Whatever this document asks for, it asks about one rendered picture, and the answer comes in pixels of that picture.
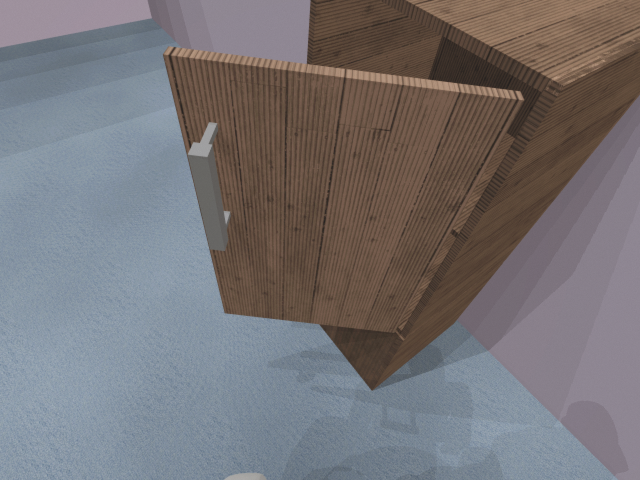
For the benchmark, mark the handle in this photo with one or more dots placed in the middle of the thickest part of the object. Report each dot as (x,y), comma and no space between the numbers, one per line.
(204,171)

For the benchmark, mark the cupboard door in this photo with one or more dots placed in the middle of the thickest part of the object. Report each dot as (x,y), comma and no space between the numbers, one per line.
(343,185)

